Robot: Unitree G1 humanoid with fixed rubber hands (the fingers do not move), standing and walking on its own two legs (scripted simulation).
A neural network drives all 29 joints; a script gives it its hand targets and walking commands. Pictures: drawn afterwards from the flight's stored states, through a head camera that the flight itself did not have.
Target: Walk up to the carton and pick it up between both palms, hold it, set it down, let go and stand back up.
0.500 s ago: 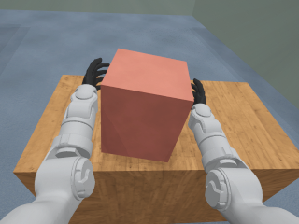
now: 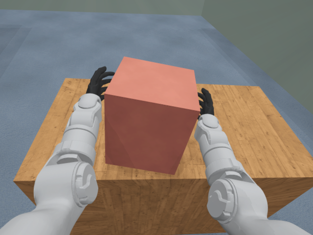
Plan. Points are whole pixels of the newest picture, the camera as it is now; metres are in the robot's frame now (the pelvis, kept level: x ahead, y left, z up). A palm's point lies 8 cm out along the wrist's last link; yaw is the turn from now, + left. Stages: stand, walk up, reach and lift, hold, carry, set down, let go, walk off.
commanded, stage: set down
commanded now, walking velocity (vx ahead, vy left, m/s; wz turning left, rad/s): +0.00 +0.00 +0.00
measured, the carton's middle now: (149, 116) +0.44 +0.00 +0.08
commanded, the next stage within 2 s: none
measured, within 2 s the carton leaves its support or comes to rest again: rests again in 1.04 s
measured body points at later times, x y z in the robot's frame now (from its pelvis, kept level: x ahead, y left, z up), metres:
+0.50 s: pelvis +0.01 +0.00 +0.00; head +0.01 +0.03 +0.45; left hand +0.45 +0.14 +0.12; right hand +0.41 -0.16 +0.10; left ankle +0.00 +0.14 -0.75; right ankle -0.02 -0.14 -0.75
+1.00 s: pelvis +0.01 +0.00 +0.00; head +0.02 +0.03 +0.45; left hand +0.45 +0.14 +0.10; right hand +0.40 -0.16 +0.08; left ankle +0.00 +0.14 -0.75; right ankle -0.02 -0.14 -0.75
